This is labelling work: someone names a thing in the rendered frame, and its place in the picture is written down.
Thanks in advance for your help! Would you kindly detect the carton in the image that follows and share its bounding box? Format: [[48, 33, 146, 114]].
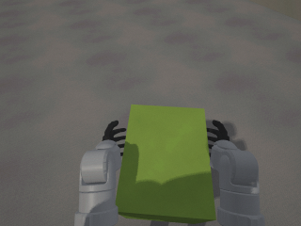
[[115, 105, 216, 224]]

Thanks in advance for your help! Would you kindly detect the right robot hand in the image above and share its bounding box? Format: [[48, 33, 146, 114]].
[[206, 120, 230, 157]]

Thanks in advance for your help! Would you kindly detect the left robot forearm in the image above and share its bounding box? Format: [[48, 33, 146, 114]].
[[74, 139, 122, 226]]

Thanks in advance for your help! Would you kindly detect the right robot forearm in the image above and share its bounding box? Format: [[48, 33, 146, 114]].
[[210, 139, 265, 226]]

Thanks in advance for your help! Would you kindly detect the left robot hand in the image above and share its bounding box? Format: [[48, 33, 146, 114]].
[[102, 121, 126, 156]]

